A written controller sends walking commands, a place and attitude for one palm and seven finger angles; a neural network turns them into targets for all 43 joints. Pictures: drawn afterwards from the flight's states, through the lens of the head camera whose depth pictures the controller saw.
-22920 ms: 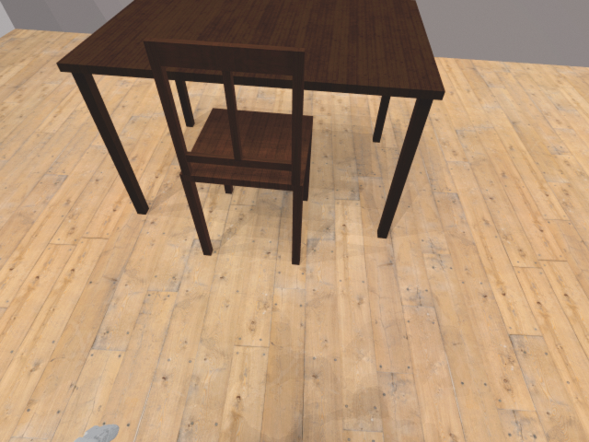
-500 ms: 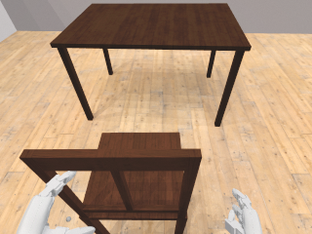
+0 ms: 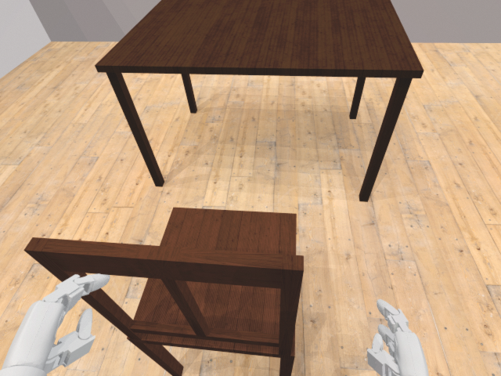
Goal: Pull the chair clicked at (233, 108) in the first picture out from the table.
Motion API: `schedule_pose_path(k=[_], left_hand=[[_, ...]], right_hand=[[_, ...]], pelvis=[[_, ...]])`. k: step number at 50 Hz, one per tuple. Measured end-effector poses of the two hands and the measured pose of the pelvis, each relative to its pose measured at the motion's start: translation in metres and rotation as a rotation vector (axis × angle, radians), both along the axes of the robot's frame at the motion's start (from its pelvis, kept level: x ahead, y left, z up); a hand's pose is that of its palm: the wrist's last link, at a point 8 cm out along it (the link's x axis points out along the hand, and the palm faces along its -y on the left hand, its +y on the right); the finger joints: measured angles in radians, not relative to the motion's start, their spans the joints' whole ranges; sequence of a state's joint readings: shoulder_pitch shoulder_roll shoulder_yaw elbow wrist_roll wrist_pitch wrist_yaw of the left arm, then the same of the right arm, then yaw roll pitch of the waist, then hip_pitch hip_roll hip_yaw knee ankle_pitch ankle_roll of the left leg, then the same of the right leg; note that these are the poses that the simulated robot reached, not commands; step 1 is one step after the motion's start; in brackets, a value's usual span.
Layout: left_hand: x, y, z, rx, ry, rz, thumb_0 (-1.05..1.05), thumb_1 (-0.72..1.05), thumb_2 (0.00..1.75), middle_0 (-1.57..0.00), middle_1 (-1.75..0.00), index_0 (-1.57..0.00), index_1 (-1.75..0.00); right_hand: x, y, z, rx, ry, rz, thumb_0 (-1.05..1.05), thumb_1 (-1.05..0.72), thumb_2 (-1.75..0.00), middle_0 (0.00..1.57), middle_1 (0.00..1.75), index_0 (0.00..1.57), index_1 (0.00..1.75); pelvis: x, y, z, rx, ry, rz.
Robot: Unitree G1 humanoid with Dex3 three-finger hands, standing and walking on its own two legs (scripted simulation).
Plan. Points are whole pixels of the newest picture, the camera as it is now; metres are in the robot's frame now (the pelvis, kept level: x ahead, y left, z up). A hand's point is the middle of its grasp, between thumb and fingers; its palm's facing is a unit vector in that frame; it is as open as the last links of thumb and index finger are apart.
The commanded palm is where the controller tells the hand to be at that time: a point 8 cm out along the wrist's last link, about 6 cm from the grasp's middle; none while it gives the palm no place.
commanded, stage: draw the hand back to the body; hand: left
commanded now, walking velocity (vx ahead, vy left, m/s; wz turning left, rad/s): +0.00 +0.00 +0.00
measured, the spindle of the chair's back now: (189, 307) +0.24 +0.16 -0.09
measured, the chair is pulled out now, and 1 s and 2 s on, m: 0.68 0.68 0.68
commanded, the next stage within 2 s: step back with the hand held close in 0.22 s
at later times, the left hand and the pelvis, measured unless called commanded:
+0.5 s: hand (85, 340) +0.14 +0.25 +0.05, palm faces +0.12 -0.83 -0.55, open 6.2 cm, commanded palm +0.12 +0.29 +0.18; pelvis -0.02 -0.01 +0.00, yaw +0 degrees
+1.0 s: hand out of the picture +0.09 +0.32 +0.13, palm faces +0.46 -0.77 -0.43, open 7.4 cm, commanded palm +0.03 +0.34 +0.18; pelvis -0.12 +0.04 -0.01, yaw -1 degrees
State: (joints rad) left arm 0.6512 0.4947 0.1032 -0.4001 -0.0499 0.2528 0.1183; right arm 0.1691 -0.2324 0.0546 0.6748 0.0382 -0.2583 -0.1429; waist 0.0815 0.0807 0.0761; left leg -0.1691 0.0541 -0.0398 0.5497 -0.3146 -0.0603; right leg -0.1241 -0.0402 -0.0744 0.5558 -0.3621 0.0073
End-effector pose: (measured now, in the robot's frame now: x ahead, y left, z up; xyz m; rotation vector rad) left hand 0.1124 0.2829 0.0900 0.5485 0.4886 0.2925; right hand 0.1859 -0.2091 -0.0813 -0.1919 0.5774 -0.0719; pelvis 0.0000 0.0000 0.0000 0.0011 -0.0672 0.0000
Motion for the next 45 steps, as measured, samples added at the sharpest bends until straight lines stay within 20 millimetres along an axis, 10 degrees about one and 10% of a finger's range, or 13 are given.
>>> schedule_pose_path(k=[19, 29, 39, 45], left_hand=[[-0.004, -0.009, -0.002, -0.024, -0.02, 0.04, 0.01, 0.89, 0.9, -0.21, -0.3, -0.46, -0.39], [-0.004, 0.005, 0.004, 0.012, -0.001, -0.077, 0.01, 0.89, 0.9, -0.21, -0.3, -0.46, -0.39], [-0.034, 0.003, 0.15, 0.303, -0.689, -0.22, 0.01, 0.89, 0.9, -0.22, -0.3, -0.3, -0.33], [-0.053, 0.049, 0.127, 0.24, -0.727, -0.056, 0.0, 0.89, 0.9, -0.21, -0.3, -0.24, -0.31]], right_hand=[[-0.006, -0.01, -0.005, 0.02, 0.008, -0.004, 0.02, -0.9, -0.9, 0.2, 0.3, 0.21, 0.3], [-0.038, -0.02, -0.002, -0.029, 0.135, -0.047, 0.02, -0.9, -0.9, 0.2, 0.3, 0.21, 0.3], [-0.084, -0.013, -0.002, -0.016, 0.138, -0.1, 0.02, -0.9, -0.9, 0.2, 0.3, 0.21, 0.3], [-0.12, -0.009, -0.007, 0.04, 0.087, -0.201, 0.01, -0.9, -0.9, 0.2, 0.3, 0.21, 0.3]], pelvis=[[-0.004, -0.01, -0.001, 0.003, -0.005, 0.001], [-0.043, -0.005, 0.004, 0.0, 0.016, -0.007], [-0.08, 0.005, 0.0, -0.011, 0.023, -0.004], [-0.094, 0.028, -0.006, -0.014, 0.035, -0.02]])
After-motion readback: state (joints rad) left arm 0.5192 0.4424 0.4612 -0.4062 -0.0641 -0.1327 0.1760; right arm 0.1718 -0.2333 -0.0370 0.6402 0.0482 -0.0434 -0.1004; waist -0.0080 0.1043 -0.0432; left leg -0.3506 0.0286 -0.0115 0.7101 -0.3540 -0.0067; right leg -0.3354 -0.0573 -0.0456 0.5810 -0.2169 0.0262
